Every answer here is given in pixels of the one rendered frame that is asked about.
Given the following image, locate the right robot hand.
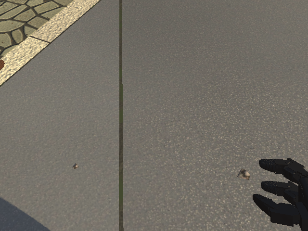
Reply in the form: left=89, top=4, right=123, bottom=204
left=252, top=158, right=308, bottom=231

